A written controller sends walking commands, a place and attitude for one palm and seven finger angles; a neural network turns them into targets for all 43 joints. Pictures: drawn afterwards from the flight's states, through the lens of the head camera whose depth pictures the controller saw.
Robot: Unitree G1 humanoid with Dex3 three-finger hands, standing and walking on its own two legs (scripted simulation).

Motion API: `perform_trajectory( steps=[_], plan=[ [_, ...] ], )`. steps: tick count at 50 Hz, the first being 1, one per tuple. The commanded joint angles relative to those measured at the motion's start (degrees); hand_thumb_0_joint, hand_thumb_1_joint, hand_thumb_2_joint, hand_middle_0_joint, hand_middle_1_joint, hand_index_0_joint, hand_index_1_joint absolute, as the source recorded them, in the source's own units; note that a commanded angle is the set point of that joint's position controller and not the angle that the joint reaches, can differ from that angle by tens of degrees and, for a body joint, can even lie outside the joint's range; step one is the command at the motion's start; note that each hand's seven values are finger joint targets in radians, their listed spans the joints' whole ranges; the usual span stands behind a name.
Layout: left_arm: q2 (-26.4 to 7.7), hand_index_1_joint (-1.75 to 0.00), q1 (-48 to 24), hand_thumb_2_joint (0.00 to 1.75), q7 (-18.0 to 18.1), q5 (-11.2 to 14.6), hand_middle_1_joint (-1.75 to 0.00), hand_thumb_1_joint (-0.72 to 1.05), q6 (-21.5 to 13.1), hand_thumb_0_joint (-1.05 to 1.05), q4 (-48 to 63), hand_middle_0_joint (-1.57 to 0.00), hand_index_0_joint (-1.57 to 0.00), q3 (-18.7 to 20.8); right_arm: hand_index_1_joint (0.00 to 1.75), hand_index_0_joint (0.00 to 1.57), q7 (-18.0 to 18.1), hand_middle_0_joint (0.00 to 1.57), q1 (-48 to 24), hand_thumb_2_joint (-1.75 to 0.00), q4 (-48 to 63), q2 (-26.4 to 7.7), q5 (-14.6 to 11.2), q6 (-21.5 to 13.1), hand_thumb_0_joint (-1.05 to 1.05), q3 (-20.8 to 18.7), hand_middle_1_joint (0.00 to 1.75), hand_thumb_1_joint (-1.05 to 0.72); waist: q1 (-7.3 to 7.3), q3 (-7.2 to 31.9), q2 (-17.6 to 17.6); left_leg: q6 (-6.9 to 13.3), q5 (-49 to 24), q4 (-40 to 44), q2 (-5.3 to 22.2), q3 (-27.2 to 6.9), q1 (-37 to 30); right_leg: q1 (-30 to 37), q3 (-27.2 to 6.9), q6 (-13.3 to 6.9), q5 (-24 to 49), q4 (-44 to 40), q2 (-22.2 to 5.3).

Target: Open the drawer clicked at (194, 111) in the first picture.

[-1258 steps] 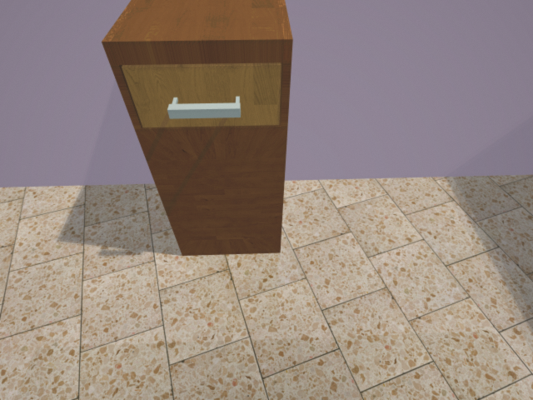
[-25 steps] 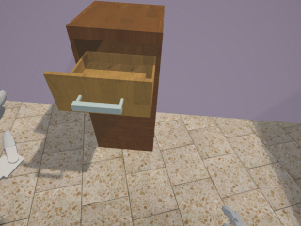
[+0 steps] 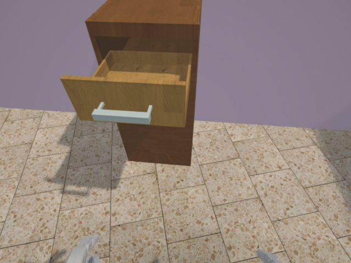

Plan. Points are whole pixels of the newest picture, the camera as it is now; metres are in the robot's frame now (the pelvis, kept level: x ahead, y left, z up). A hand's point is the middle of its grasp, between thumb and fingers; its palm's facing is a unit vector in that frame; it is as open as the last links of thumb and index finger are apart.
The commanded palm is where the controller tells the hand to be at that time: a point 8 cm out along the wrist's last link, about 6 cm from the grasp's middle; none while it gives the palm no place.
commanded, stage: let the arm hang, fingers relaxed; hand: left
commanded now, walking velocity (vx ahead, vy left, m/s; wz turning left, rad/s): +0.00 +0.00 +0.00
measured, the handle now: (123, 111) +0.55 +0.18 +0.02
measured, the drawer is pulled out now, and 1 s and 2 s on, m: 0.30 0.30 0.30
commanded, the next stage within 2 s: look to check the result in 0.88 s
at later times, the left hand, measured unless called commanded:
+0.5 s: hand out of the picture -0.06 +0.18 -0.16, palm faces +0.03 -0.98 -0.21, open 7.3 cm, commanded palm none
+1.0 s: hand out of the picture -0.03 +0.16 -0.16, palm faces +0.04 -0.98 -0.17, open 7.3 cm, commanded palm none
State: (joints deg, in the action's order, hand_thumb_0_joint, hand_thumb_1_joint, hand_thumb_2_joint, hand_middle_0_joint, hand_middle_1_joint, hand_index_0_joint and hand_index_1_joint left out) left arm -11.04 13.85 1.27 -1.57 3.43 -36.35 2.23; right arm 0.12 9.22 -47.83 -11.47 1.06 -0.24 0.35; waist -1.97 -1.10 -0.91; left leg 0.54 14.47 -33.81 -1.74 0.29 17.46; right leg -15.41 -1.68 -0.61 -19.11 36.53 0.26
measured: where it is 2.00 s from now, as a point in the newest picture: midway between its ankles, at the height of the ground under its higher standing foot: outside the picture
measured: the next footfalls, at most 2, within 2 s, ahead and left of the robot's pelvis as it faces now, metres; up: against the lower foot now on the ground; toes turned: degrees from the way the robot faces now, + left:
none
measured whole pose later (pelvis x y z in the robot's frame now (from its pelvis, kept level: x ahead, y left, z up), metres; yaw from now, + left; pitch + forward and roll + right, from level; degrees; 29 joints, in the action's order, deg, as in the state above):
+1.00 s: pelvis -0.01 +0.00 +0.01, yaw +0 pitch -2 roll +0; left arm -6.7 18.3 2.2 -0.8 0.1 -64.3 0.9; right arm 2.3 18.1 -64.0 -6.1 1.0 1.0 -1.3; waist -0.4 -3.0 -0.7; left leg 0.6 9.6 -25.8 -0.2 0.1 14.2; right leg -11.2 -1.7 -0.6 -12.7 25.9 1.6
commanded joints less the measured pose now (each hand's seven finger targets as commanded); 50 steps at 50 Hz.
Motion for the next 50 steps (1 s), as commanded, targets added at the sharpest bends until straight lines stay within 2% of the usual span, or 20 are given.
perform_trajectory(
  steps=[1, 2, 3, 4, 5, 6, 7, 8, 12, 16, 19, 23, 29, 32, 35, 37, 40, 45, 50],
  plan=[
    [-9.90, -0.30, 0.71, 0.90, 0.03, 0.61, -0.30, 0.90, -3.62, 0.00, -5.90, -0.20, -0.20, 0.94, 0.30, 0.20, 0.71, 0.20, 2.34, -0.90, -0.38, -4.97, -0.22, 0.65, 0.00, -2.16, 0.30, -0.90, 0.71, -1.26, 5.86, 0.17, -2.62, 3.87, 2.39, -2.24, -4.57, -1.12, -9.73, -4.01, 12.45, -17.54, -7.94],
    [-9.90, -0.30, 0.83, 0.90, 0.11, 0.75, -0.30, 0.90, -3.66, 0.00, -8.48, -0.20, -0.20, 0.69, 0.30, 0.20, 0.82, 0.20, 2.58, -0.90, -1.79, -4.77, -0.37, 0.78, 0.00, -2.06, 0.30, -0.90, 0.67, -2.71, 1.95, 0.16, -4.58, 5.03, 2.98, -2.66, -6.32, -2.64, -9.10, -3.82, 9.62, -18.50, -6.89],
    [-8.77, -0.30, 1.18, 0.90, 0.11, 0.93, -0.30, 0.90, -3.77, 0.00, -11.19, -0.20, -0.20, 0.49, 0.30, 0.20, 1.01, 0.20, 3.82, -0.90, -3.56, -4.00, -0.41, 0.69, 0.00, -1.82, 0.30, -0.90, 0.35, -2.03, -1.20, 0.30, -5.61, 6.62, 3.74, -3.36, -6.98, -1.73, -8.26, -3.57, 7.20, -18.50, -5.80],
    [-5.99, -0.30, 2.73, 0.90, 0.29, 0.70, -0.30, 0.90, -3.86, 0.00, -12.32, -0.20, -0.20, 1.57, 0.30, 0.20, 1.34, 0.20, 5.01, -0.90, -4.39, -3.04, 0.08, 0.48, 0.00, -2.17, 0.30, -0.90, 0.80, 0.16, -5.81, 0.67, -6.26, 7.62, 4.42, -4.12, -7.00, 0.62, -7.37, -3.44, 7.15, -18.00, -4.94],
    [-6.36, -0.30, 3.11, 0.90, 0.28, 0.89, -0.30, 0.90, -3.75, 0.00, -14.08, -0.20, -0.20, 1.26, 0.30, 0.20, 1.46, 0.20, 5.24, -0.90, -5.52, -3.04, -0.01, 0.45, 0.00, -2.02, 0.30, -0.90, 1.15, 0.57, -7.51, 0.93, -5.56, 8.67, 4.92, -4.73, -6.34, 2.12, -6.60, -3.37, 6.77, -17.51, -4.40],
    [-6.05, -0.30, 3.75, 0.90, 0.22, 0.97, -0.30, 0.90, -3.79, 0.00, -15.66, -0.20, -0.20, 1.09, 0.30, 0.20, 1.60, 0.20, 5.68, -0.90, -6.36, -2.84, -0.13, 0.41, 0.00, -2.06, 0.30, -0.90, 1.43, 1.02, -6.38, 1.18, -5.33, 9.25, 5.27, -5.12, -5.98, 3.25, -6.33, -3.33, 7.10, -17.67, -4.17],
    [-5.86, -0.30, 4.03, 0.90, 0.27, 0.96, -0.30, 0.90, -3.84, 0.00, -17.02, -0.20, -0.20, 0.94, 0.30, 0.20, 1.77, 0.20, 6.46, -0.90, -6.93, -2.98, -0.26, 0.52, 0.00, -2.36, 0.30, -0.90, 1.46, 1.60, -2.55, 1.28, -5.45, 9.43, 5.82, -5.22, -6.89, 3.65, -5.75, -3.15, 7.10, -18.27, -3.96],
    [-5.55, -0.30, 3.93, 0.90, 0.20, 1.01, -0.30, 0.90, -3.72, 0.00, -18.37, -0.20, -0.20, 0.58, 0.30, 0.20, 1.86, 0.20, 7.33, -0.90, -8.00, -3.21, -0.30, 0.61, 0.00, -2.29, 0.30, -0.90, 1.26, 0.95, -1.37, 1.36, -4.27, 10.18, 5.92, -5.40, -6.79, 3.22, -5.28, -3.02, 5.57, -18.93, -4.06],
    [-5.07, -0.30, 5.78, 0.90, 0.31, 1.18, -0.30, 0.90, -3.76, 0.00, -22.87, -0.20, -0.20, -0.13, 0.30, 0.20, 2.13, 0.20, 9.38, -0.90, -11.42, -2.72, -0.52, 0.58, 0.00, -2.03, 0.30, -0.90, 1.57, -1.42, -0.66, 1.39, -5.85, 11.39, 6.42, -5.34, -7.67, 2.33, -4.99, -3.04, 6.13, -19.67, -3.77],
    [-4.60, -0.30, 6.80, 0.90, 0.41, 1.28, -0.30, 0.90, -3.33, 0.00, -25.79, -0.20, -0.20, -0.63, 0.30, 0.20, 2.23, 0.20, 11.47, -0.90, -13.67, -2.38, -0.47, 0.90, 0.00, -1.75, 0.30, -0.90, 1.38, -4.55, -0.06, 1.41, -1.04, 13.34, 6.36, -5.61, -6.09, 0.88, -4.82, -2.92, 0.82, -20.53, -3.53],
    [-4.29, -0.30, 7.84, 0.90, 0.55, 1.22, -0.30, 0.90, -3.25, 0.00, -26.74, -0.20, -0.20, -0.71, 0.30, 0.20, 2.23, 0.20, 12.60, -0.90, -14.48, -1.98, -0.41, 0.88, 0.00, -1.83, 0.30, -0.90, 1.45, -4.63, -0.14, 1.53, 1.28, 14.34, 6.39, -5.95, -5.55, 0.75, -4.92, -2.75, -0.46, -20.18, -3.10],
    [-3.59, -0.30, 8.94, 0.90, 0.73, 1.13, -0.30, 0.90, -3.25, 0.00, -27.45, -0.20, -0.20, -0.86, 0.30, 0.20, 2.16, 0.20, 13.29, -0.90, -15.09, -1.21, -0.43, 0.93, 0.00, -1.90, 0.30, -0.90, 1.56, -5.84, 1.44, 1.68, 2.86, 14.76, 6.36, -6.00, -4.78, -0.48, -4.66, -2.55, -1.75, -19.89, -3.07],
    [-2.34, -0.30, 9.55, 0.90, 0.94, 0.94, -0.30, 0.90, -3.27, 0.00, -27.26, -0.20, -0.20, -0.58, 0.30, 0.20, 2.14, 0.20, 14.01, -0.90, -15.22, 0.09, -0.31, 0.87, 0.00, -2.22, 0.30, -0.90, 1.60, -6.77, -0.55, 1.85, 5.56, 15.60, 6.32, -6.71, -3.13, -1.66, -4.41, -2.37, -1.75, -18.42, -2.56],
    [-1.65, -0.30, 9.91, 0.90, 1.02, 0.84, -0.30, 0.90, -3.54, 0.00, -27.07, -0.20, -0.20, -0.54, 0.30, 0.20, 2.18, 0.20, 13.74, -0.90, -15.06, 0.42, -0.37, 0.64, 0.00, -2.36, 0.30, -0.90, 1.74, -6.31, 0.46, 1.89, 4.36, 15.20, 6.43, -6.54, -3.54, -1.81, -4.35, -2.37, -0.39, -17.94, -2.52],
    [-1.24, -0.30, 9.63, 0.90, 1.00, 0.83, -0.30, 0.90, -3.56, 0.00, -26.93, -0.20, -0.20, -0.38, 0.30, 0.20, 2.21, 0.20, 13.61, -0.90, -15.10, 0.99, -0.30, 0.56, 0.00, -2.38, 0.30, -0.90, 1.75, -6.97, -0.69, 1.83, 4.40, 15.23, 6.20, -6.40, -2.77, -1.76, -4.28, -2.35, 0.13, -17.84, -2.74],
    [-1.19, -0.30, 9.79, 0.90, 1.08, 0.79, -0.30, 0.90, -3.58, 0.00, -26.79, -0.20, -0.20, -0.34, 0.30, 0.20, 2.17, 0.20, 13.51, -0.90, -14.86, 1.11, -0.35, 0.63, 0.00, -2.50, 0.30, -0.90, 1.80, -7.12, 0.22, 1.86, 4.98, 15.17, 6.27, -6.63, -3.01, -2.52, -4.38, -2.32, -0.82, -17.85, -2.53],
    [-0.87, -0.30, 9.29, 0.90, 1.01, 0.76, -0.30, 0.90, -3.49, 0.00, -26.62, -0.20, -0.20, -0.22, 0.30, 0.20, 2.17, 0.20, 13.57, -0.90, -14.79, 1.11, -0.22, 0.65, 0.00, -2.56, 0.30, -0.90, 1.59, -7.63, -0.20, 1.89, 5.69, 15.56, 6.18, -6.83, -2.57, -2.92, -4.46, -2.27, -0.94, -17.63, -2.48],
    [-1.02, -0.30, 8.97, 0.90, 0.96, 0.87, -0.30, 0.90, -3.79, 0.00, -26.61, -0.20, -0.20, -0.17, 0.30, 0.20, 2.23, 0.20, 13.57, -0.90, -14.80, 1.23, -0.32, 0.37, 0.00, -2.53, 0.30, -0.90, 1.46, -5.39, 0.04, 1.84, 2.24, 14.51, 6.04, -6.29, -4.18, -1.34, -4.73, -2.40, 1.41, -17.80, -2.97],
    [-1.20, -0.30, 8.76, 0.90, 0.95, 0.91, -0.30, 0.90, -3.73, 0.00, -26.88, -0.20, -0.20, -0.23, 0.30, 0.20, 2.23, 0.20, 13.14, -0.90, -14.83, 1.02, -0.34, 0.52, 0.00, -2.52, 0.30, -0.90, 1.41, -6.39, -0.43, 1.65, 2.45, 14.55, 6.04, -5.87, -4.40, -1.97, -4.84, -2.35, 0.58, -18.32, -3.09]
  ],
)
